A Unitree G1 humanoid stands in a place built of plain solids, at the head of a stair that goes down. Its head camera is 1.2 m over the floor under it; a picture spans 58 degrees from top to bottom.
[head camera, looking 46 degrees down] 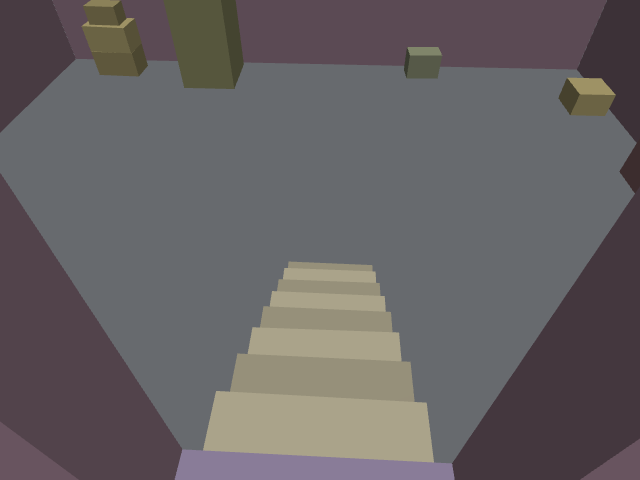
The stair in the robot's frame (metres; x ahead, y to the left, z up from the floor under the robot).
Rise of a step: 0.19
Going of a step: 0.25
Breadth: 0.70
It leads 3 degrees to the right of straight ahead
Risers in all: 9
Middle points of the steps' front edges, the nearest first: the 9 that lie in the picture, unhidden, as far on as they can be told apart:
0.38 0.01 0.00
0.62 0.00 -0.20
0.87 -0.01 -0.39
1.13 -0.03 -0.58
1.38 -0.04 -0.77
1.63 -0.05 -0.96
1.88 -0.06 -1.16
2.14 -0.08 -1.35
2.38 -0.09 -1.54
